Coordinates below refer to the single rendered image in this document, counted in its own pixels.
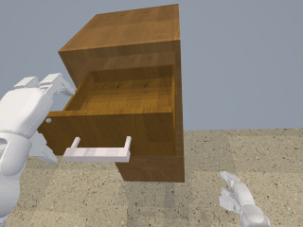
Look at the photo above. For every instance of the handle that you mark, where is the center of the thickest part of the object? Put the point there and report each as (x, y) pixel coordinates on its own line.
(99, 155)

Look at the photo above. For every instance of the drawer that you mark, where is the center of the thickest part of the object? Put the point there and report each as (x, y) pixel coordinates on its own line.
(111, 104)

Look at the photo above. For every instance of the robot right hand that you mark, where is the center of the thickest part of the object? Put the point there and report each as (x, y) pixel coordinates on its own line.
(233, 200)

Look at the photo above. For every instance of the robot left hand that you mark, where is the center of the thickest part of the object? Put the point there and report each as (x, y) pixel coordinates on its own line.
(24, 109)

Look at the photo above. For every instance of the left robot forearm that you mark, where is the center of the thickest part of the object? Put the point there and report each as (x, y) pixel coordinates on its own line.
(14, 149)

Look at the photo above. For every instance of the cabinet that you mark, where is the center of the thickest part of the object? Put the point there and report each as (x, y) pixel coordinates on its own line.
(126, 39)

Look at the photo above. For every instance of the right robot forearm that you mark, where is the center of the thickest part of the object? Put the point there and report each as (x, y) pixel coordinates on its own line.
(252, 216)

